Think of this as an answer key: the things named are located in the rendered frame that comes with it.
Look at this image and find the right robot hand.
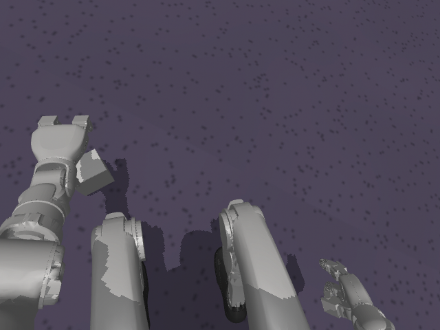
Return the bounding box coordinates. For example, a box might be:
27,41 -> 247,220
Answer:
319,258 -> 374,321

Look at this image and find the right robot arm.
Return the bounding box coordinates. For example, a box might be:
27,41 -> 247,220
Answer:
351,305 -> 395,330

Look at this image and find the left robot arm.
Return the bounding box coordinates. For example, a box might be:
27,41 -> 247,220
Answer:
0,158 -> 77,330

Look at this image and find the carton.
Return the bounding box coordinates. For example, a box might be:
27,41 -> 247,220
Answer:
75,149 -> 115,196

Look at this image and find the right robot foot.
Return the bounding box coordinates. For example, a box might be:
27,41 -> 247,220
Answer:
214,247 -> 247,323

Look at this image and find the left robot hand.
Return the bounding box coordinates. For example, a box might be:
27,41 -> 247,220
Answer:
31,115 -> 93,187

